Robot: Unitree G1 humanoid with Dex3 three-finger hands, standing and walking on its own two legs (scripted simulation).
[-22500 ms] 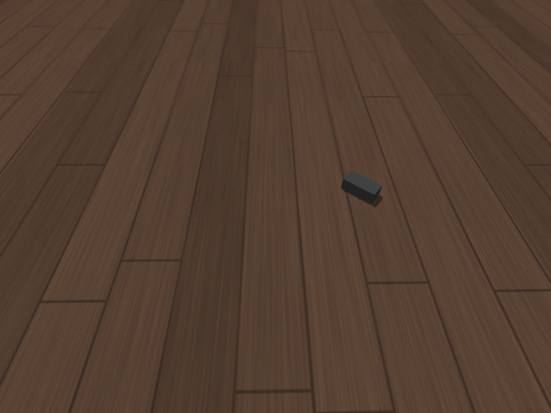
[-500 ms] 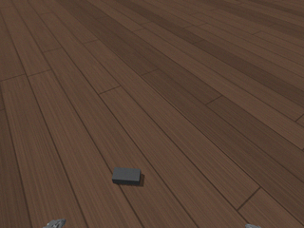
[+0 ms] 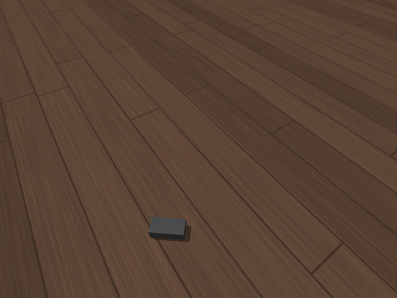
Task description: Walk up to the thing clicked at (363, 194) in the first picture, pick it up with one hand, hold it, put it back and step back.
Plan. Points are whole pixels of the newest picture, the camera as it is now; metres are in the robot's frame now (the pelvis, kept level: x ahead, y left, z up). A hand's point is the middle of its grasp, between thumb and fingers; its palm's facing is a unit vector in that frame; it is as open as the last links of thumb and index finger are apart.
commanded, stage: walk up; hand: left
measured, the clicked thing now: (167, 228) +0.56 +0.18 -0.74
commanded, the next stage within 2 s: stand in 0.34 s
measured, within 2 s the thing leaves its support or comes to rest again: neither
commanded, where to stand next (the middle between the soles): +0.17 -0.04 m, yaw -3 degrees
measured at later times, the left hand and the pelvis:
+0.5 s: hand out of the picture +0.10 +0.25 -0.15, palm faces -0.02 -0.95 -0.32, open 7.3 cm; pelvis +0.01 +0.00 +0.00, yaw -1 degrees
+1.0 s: hand out of the picture +0.08 +0.25 -0.15, palm faces -0.04 -0.94 -0.34, open 7.3 cm; pelvis +0.00 +0.00 +0.01, yaw -1 degrees
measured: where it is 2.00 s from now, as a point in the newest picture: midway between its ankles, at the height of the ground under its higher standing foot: outside the picture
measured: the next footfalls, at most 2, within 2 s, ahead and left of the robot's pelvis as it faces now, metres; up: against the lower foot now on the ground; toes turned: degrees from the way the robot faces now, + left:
left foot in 1.66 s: -0.06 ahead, +0.16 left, +0.00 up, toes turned -2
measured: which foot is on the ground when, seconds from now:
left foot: down 0.00-1.00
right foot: down 0.00-1.00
